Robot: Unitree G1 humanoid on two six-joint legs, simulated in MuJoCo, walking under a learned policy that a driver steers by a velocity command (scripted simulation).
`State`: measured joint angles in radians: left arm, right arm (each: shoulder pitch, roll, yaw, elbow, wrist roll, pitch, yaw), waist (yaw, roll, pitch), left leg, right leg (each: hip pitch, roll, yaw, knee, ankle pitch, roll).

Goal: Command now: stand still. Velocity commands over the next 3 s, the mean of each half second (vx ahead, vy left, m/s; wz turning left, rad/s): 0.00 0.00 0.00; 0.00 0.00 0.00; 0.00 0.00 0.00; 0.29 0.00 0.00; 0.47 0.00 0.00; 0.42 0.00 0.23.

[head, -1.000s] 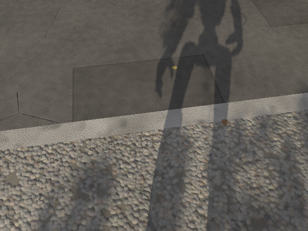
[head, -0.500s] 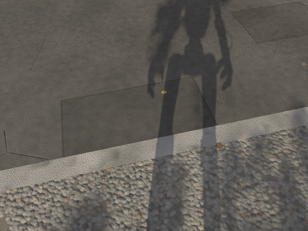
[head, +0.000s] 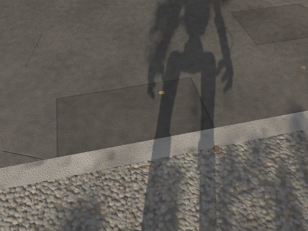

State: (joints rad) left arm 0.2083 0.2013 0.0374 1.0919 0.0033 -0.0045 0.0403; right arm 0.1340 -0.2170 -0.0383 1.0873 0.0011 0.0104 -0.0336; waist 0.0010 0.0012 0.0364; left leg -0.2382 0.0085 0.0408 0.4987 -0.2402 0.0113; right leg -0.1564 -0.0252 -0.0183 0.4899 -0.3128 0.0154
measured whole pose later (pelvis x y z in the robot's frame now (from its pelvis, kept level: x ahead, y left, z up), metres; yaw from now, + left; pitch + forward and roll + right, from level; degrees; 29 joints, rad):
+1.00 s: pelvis +0.00 +0.00 +0.00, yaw +0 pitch -1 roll +0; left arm 0.31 0.17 0.02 1.11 0.00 -0.01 0.05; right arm 0.21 -0.19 -0.03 1.12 0.00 0.01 -0.04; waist 0.00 0.00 0.03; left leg -0.25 0.01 0.04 0.50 -0.24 0.01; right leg -0.17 -0.03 -0.02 0.48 -0.31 0.02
